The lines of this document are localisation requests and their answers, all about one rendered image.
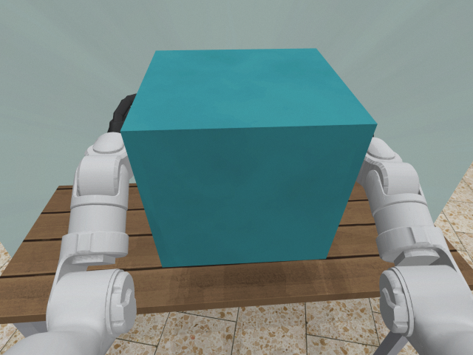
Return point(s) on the left robot upper arm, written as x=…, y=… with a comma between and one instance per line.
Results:
x=88, y=310

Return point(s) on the robot right forearm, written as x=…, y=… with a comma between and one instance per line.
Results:
x=407, y=235

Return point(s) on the robot left forearm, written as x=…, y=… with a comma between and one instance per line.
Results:
x=97, y=223

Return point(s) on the right robot upper arm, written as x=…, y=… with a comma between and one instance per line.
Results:
x=430, y=306

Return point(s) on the table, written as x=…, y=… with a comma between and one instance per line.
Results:
x=351, y=270

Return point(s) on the carton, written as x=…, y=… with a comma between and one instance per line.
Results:
x=244, y=156

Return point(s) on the left robot hand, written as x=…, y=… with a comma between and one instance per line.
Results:
x=119, y=115

